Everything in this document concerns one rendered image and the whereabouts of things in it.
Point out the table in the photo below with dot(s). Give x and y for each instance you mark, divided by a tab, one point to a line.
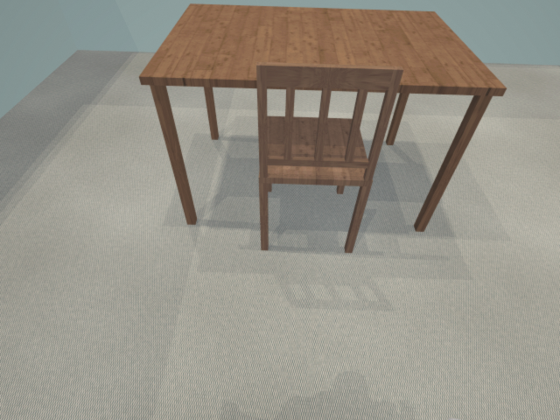
218	45

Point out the chair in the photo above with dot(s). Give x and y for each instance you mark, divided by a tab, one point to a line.
320	150

